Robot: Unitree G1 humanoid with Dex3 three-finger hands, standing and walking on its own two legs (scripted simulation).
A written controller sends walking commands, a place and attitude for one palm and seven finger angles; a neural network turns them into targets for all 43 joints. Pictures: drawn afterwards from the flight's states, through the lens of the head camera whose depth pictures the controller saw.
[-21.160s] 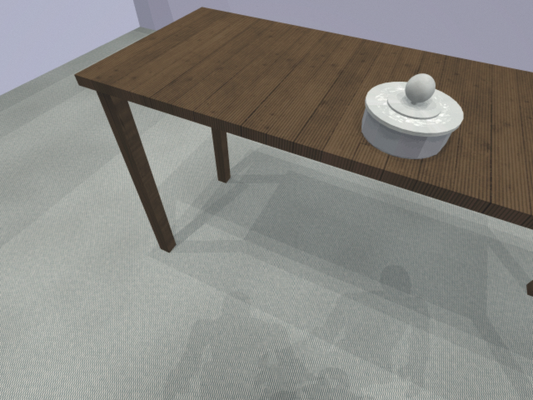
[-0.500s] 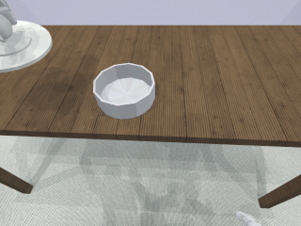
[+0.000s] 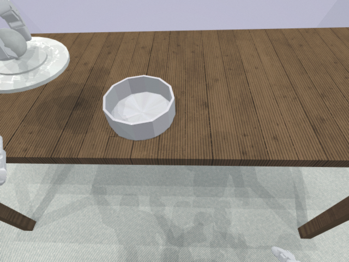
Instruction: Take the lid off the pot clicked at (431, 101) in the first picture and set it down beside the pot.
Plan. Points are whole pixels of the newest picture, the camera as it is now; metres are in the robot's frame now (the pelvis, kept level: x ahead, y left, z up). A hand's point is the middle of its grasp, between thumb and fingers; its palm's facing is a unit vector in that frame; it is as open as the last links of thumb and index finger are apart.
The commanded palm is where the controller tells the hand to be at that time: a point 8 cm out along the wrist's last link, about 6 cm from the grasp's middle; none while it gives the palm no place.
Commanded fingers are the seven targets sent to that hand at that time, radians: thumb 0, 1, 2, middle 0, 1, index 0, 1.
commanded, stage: lower the lid onto the table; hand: left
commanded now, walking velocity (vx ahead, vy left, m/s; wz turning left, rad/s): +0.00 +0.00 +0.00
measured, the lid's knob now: (10, 43) +0.47 +0.31 +0.27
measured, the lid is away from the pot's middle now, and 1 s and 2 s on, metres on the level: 0.23 0.23 0.23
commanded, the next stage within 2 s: none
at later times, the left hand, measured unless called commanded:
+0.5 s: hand (13, 60) +0.44 +0.30 +0.26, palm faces -0.21 -0.11 -0.97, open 8.5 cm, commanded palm +0.42 +0.30 +0.33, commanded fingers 0.00 0.43 1.28 -0.97 -0.81 -0.88 -0.75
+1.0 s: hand (23, 78) +0.44 +0.31 +0.21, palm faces -0.31 -0.12 -0.94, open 8.5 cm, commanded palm +0.44 +0.31 +0.29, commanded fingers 0.00 0.43 1.28 -0.97 -0.81 -0.88 -0.75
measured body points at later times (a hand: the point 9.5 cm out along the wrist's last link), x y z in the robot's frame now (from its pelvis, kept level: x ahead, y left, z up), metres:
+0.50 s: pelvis +0.00 +0.00 +0.00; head +0.04 -0.03 +0.45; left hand +0.45 +0.30 +0.31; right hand +0.11 -0.27 -0.12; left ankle +0.05 +0.10 -0.74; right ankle -0.04 -0.14 -0.74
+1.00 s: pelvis +0.00 +0.00 +0.00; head +0.04 -0.01 +0.45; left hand +0.45 +0.31 +0.27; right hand +0.09 -0.28 -0.12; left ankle +0.05 +0.10 -0.74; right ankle -0.04 -0.14 -0.74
